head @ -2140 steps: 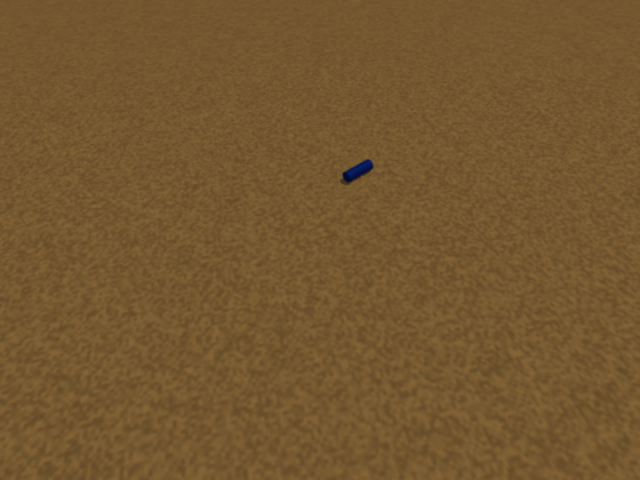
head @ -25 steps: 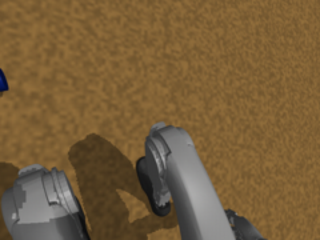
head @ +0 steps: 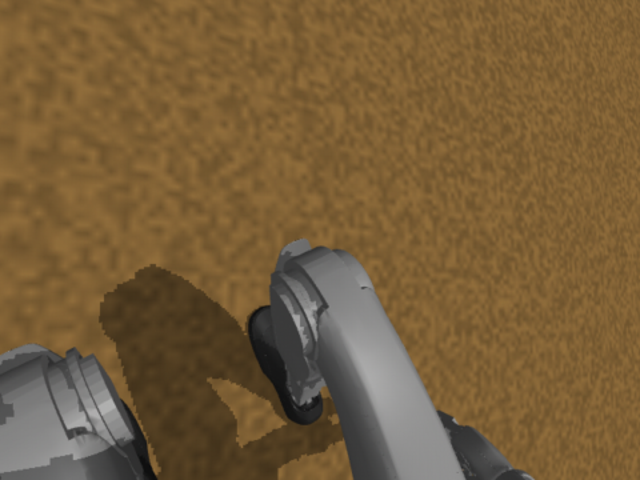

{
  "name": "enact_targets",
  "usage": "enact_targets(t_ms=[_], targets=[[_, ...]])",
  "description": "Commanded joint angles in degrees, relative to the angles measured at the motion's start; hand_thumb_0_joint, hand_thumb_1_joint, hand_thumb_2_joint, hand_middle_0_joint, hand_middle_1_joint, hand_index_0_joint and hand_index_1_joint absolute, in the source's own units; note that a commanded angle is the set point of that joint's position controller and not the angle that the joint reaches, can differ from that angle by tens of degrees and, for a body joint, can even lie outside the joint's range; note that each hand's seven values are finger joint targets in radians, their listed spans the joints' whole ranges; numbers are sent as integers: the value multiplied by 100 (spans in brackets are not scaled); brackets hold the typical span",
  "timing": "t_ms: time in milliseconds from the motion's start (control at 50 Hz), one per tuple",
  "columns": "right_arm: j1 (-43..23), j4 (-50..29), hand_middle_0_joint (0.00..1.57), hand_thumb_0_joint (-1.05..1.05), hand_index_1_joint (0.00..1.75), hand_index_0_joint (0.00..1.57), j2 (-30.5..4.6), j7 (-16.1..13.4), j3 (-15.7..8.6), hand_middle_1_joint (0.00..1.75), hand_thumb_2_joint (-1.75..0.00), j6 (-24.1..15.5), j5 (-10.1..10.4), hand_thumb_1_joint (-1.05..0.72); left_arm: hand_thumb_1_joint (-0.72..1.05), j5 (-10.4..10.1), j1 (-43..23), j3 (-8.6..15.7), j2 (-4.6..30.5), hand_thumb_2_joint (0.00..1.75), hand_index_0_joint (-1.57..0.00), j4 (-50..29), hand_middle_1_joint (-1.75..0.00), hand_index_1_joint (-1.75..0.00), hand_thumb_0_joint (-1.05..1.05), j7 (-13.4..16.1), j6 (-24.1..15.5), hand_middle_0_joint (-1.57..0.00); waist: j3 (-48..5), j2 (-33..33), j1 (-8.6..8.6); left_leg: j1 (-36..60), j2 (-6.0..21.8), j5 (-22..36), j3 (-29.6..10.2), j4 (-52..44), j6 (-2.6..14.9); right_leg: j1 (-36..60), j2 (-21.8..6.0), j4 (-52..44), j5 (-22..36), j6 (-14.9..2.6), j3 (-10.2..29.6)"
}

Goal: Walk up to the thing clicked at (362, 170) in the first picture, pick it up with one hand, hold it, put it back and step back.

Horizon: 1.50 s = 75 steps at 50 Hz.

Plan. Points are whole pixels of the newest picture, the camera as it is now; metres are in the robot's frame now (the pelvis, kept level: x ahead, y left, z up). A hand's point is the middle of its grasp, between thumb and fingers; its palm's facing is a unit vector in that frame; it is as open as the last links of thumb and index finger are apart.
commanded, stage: rest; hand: left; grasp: from above
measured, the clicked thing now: out of the picture +0.50 +0.31 -0.27
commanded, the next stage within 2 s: open in 0.36 s
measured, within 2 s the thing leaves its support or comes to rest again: rests again in 0.76 s
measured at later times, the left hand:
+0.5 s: hand out of the picture +0.49 +0.29 -0.25, palm faces -0.47 -0.11 -0.87, open 8.2 cm
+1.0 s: hand out of the picture +0.49 +0.30 -0.24, palm faces -0.48 -0.12 -0.87, open 11.5 cm
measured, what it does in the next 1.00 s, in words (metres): stands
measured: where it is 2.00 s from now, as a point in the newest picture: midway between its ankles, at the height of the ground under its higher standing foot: (220, 430)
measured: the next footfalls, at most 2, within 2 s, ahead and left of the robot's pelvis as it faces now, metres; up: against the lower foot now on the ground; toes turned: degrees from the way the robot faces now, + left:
none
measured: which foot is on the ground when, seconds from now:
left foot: down 0.00-1.00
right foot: down 0.00-1.00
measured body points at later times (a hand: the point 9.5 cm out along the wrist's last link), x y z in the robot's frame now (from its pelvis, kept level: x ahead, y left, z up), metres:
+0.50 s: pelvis +0.00 +0.00 +0.00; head +0.30 +0.12 +0.31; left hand +0.51 +0.29 -0.20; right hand +0.03 -0.25 -0.05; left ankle +0.06 +0.13 -0.28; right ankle +0.11 -0.13 -0.28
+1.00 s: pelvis +0.00 +0.00 +0.00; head +0.29 +0.12 +0.32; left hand +0.52 +0.30 -0.19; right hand +0.02 -0.25 -0.05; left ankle +0.06 +0.13 -0.28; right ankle +0.11 -0.13 -0.28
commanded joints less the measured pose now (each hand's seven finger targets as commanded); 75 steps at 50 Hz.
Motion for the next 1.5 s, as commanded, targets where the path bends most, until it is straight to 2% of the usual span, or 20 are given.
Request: enact_targets(t_ms=[0, 140, 220, 380, 400, 420, 440, 540, 740, 840, 1020, 1100, 1140, 1220, 1240, 1280, 1320, 1380, 1440, 1480], targets=[[1306, 125, 20, 0, 30, 20, -1898, -36, -508, 30, -90, -37, -10, -90, 78, -139, -1923, 41, 1419, 47, -110, -855, -50, -45, 0, 375, 17, -106, -4048, 3297, -275, 3208, 189, 1752, 604, -1292, 78, 2321, 208, -1043, 1857, -549, -719], [1195, 33, 20, 0, 30, 20, -1980, -15, -446, 30, -90, -102, -50, -90, 75, -167, -1894, 104, 1601, 46, -108, -772, -49, -44, 0, 431, -40, -104, -4018, 3319, -332, 3321, 236, 1723, 489, -1341, 47, 2370, 231, -1007, 1828, -529, -805], [1122, 74, 20, 0, 30, 20, -1910, -3, -360, 30, -90, -126, -44, -90, 74, -184, -1829, -113, 1465, 44, -107, -566, -49, -44, 0, 438, -65, -103, -3945, 3363, -319, 3197, 246, 1602, 488, -1353, 67, 2378, 265, -1008, 1778, -520, -795], [1040, 78, 20, 0, 30, 20, -1974, 15, -264, 30, -90, -213, -66, -90, 71, -226, -1835, -69, 1647, 43, -105, -654, -46, -42, 0, 594, -111, -101, -3858, 3342, -390, 3199, 284, 1752, 470, -1258, 66, 2511, 270, -1023, 1968, -488, -797], [1046, 79, 20, 0, 30, 20, -2001, 3, -246, 30, -90, -207, -79, -90, 70, -214, -1931, 44, 1819, 43, -104, -736, -46, -42, 0, 641, -137, -100, -3960, 3343, -401, 3222, 295, 1779, 450, -1269, 62, 2598, 260, -1040, 2009, -482, -816], [1037, 70, 20, 0, 30, 20, -1958, 15, -236, 30, -90, -219, -73, -90, 71, -196, -1793, -100, 1644, 40, -105, -474, -47, -43, 0, 634, -106, -100, -3844, 3242, -395, 3138, 287, 1696, 466, -1242, 92, 2573, 288, -1024, 1960, -480, -794], [1019, 76, 20, 0, 30, 20, -1979, 23, -232, 30, -90, -229, -78, -90, 70, -242, -1874, -73, 1661, 39, -104, -617, -46, -41, 0, 661, -125, -99, -3887, 3272, -427, 3135, 299, 1698, 453, -1262, 82, 2610, 280, -1046, 1962, -469, -810], [958, 76, 20, 0, 30, 20, -2030, 46, -237, 30, -90, -288, -92, -90, 30, -214, -1945, -30, 1766, 35, -71, -692, -47, -42, 0, 735, -85, -67, -3936, 3568, -403, 3388, 322, 1712, 403, -1308, 13, 2381, 249, -994, 1927, -504, -864], [953, 40, 20, 0, 30, 20, -2024, 90, -196, 30, -90, -306, -52, -89, -2, -412, -1593, -312, 1363, 56, -49, -2, -64, -62, 0, 457, 121, -47, -3460, 2795, -479, 2680, 300, 1201, 388, -1357, 132, 2404, 299, -1160, 1546, -467, -858], [998, 34, 20, 0, 30, 20, -2030, 52, -140, 30, -90, -214, -18, -90, -13, -503, -1638, -275, 1535, 66, -40, -218, -73, -71, 0, 239, 17, -38, -3581, 2728, -455, 2671, 303, 1252, 356, -1374, 142, 2568, 286, -1157, 1582, -441, -830], [987, 45, 20, 0, 30, 20, -1996, -24, -92, 30, -90, -107, -78, -89, -30, -291, -1698, -210, 1717, 79, -25, -527, -88, -86, 0, 393, -268, -22, -3633, 3278, -425, 3099, 306, 1529, 346, -1376, 43, 2451, 275, -1089, 1780, -483, -881], [1000, 83, 20, 0, 30, 20, -1980, -4, -105, 30, -90, -126, -111, -89, -36, -223, -1703, -224, 1594, 84, -19, -512, -93, -91, 0, 498, -238, -17, -3480, 3433, -516, 3260, 343, 1535, 289, -1426, 9, 2196, 278, -1075, 1742, -496, -917], [888, -31, 20, 0, 30, 20, -2024, -22, -148, 30, -90, -126, -101, -89, -38, -183, -1714, -276, 1596, 87, -18, -431, -93, -92, 0, 563, -193, -16, -3546, 3428, -450, 3297, 341, 1485, 307, -1453, 9, 2247, 294, -1071, 1731, -515, -908], [990, 50, 20, 0, 30, 20, -1996, 28, -142, 30, -90, -160, -116, -89, -42, -228, -1633, -287, 1456, 90, -13, -159, -98, -96, 0, 592, -92, -12, -3405, 3176, -531, 2992, 329, 1378, 300, -1421, 45, 2232, 286, -1088, 1685, -493, -910], [951, -1, 20, 0, 30, 20, -2049, 24, -188, 30, -90, -188, -98, -89, -43, -252, -1876, -217, 1551, 90, -12, -551, -100, -97, 0, 579, -108, -10, -3480, 3244, -510, 3065, 337, 1432, 285, -1375, 36, 2096, 251, -1081, 1732, -486, -912], [938, -21, 20, 0, 30, 20, -2017, 25, -175, 30, -90, -204, -101, -89, -45, -306, -1697, -327, 1407, 91, -11, -215, -102, -100, 0, 526, -35, -9, -3322, 3042, -543, 2869, 322, 1221, 323, -1401, 75, 2188, 284, -1147, 1584, -471, -887], [1034, 70, 20, 0, 30, 20, -2020, 23, -165, 30, -90, -205, -86, -89, -47, -288, -1759, -239, 1592, 93, -9, -299, -103, -101, 0, 510, -17, -7, -3480, 3130, -462, 2990, 329, 1301, 292, -1425, 53, 2223, 248, -1114, 1636, -478, -879], [1053, 101, 20, 0, 30, 20, -1993, 33, -140, 30, -90, -204, -86, -89, -48, -318, -1779, -217, 1590, 94, -8, -504, -104, -102, 0, 447, 6, -7, -3700, 3214, -505, 3161, 347, 1580, 297, -1367, 48, 2355, 247, -1097, 1834, -461, -866], [1001, 17, 20, 0, 30, 20, -1983, 29, -100, 30, -90, -180, -70, -89, -47, -381, -1491, -276, 1524, 94, -9, -142, -104, -102, 0, 380, 19, -7, -3459, 2917, -536, 2823, 305, 1365, 364, -1372, 101, 2468, 273, -1151, 1686, -452, -849], [974, -58, 20, 0, 30, 20, -2081, -5, -168, 30, -90, -187, -58, -89, -49, -350, -1867, -217, 1733, 95, -8, -716, -104, -102, 0, 360, -26, -6, -3579, 3124, -428, 2929, 304, 1423, 385, -1375, 71, 2423, 271, -1134, 1682, -496, -816]])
